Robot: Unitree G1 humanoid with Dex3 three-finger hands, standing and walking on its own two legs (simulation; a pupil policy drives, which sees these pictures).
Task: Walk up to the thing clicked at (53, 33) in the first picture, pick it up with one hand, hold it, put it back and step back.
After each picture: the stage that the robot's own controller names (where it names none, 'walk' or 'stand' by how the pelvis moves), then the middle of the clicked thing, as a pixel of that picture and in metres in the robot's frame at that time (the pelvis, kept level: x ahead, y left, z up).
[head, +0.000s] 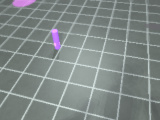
stand; (56, 39) +1.46 +0.33 -0.65
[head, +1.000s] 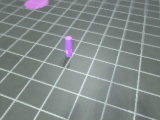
walk; (68, 47) +1.35 +0.12 -0.63
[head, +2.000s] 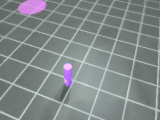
walk; (67, 75) +0.86 +0.12 -0.64
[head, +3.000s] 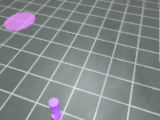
walk; (55, 109) +0.56 +0.21 -0.64
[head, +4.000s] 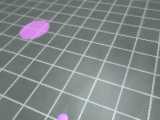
stand; out of the picture +0.46 +0.20 -0.63
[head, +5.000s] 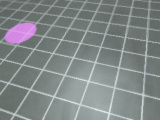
stand; out of the picture +0.40 +0.21 -0.65
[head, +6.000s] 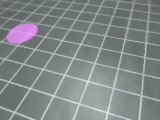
stand; out of the picture +0.43 +0.21 -0.66
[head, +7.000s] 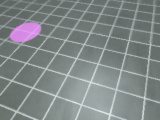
stand; out of the picture +0.42 +0.20 -0.66
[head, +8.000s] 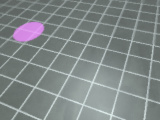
stand; out of the picture +0.42 +0.20 -0.66
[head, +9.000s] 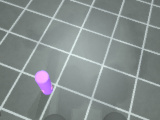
go down; (45, 84) +0.47 +0.20 -0.45
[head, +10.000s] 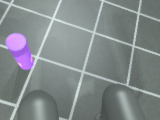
go down; (22, 54) +0.50 +0.25 -0.26
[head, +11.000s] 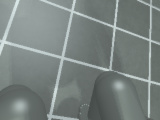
close in; out of the picture +0.48 +0.28 -0.19
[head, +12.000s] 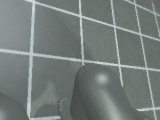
close; out of the picture +0.47 +0.31 -0.16
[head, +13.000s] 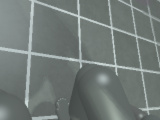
lift; out of the picture +0.45 +0.31 -0.16
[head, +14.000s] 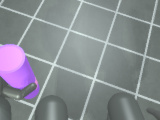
lift; (21, 77) +0.35 +0.22 -0.03
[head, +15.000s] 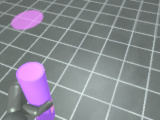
hold; (39, 97) +0.31 +0.17 +0.04
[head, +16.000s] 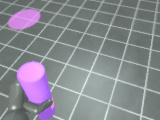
hold; (40, 95) +0.32 +0.17 +0.03
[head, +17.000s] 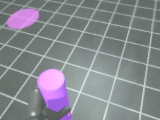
crouch; (57, 101) +0.30 +0.11 +0.01
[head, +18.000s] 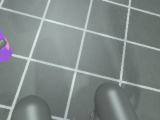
crouch; out of the picture +0.50 +0.24 -0.04
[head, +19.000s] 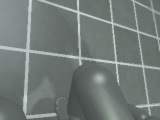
lower; out of the picture +0.47 +0.32 -0.17
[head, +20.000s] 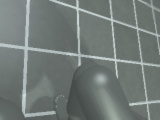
lower; out of the picture +0.47 +0.33 -0.17
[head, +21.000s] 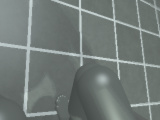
lower; out of the picture +0.47 +0.33 -0.17
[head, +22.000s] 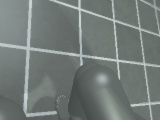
lower; out of the picture +0.47 +0.33 -0.17
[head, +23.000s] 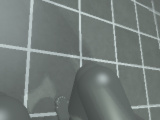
draw back; out of the picture +0.47 +0.30 -0.17
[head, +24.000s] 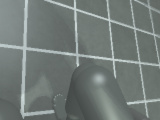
rise; out of the picture +0.46 +0.31 -0.18
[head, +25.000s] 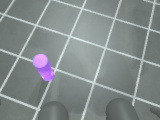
walk; (44, 69) +0.50 +0.21 -0.38
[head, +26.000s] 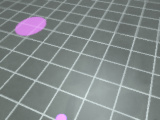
stand; out of the picture +0.45 +0.17 -0.59
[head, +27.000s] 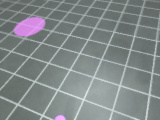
stand; out of the picture +0.44 +0.18 -0.60
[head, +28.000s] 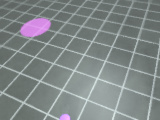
stand; out of the picture +0.45 +0.17 -0.64
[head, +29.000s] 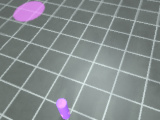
walk; (63, 109) +0.49 +0.19 -0.64
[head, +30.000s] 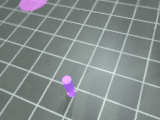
walk; (69, 87) +0.63 +0.20 -0.64
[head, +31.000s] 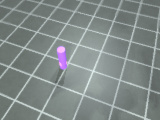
walk; (62, 58) +0.92 +0.17 -0.63
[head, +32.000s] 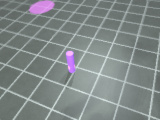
stand; (70, 62) +1.07 +0.16 -0.64
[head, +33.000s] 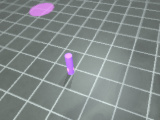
stand; (69, 64) +1.07 +0.18 -0.66
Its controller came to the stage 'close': yes
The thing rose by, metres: 0.67
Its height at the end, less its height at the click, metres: +0.00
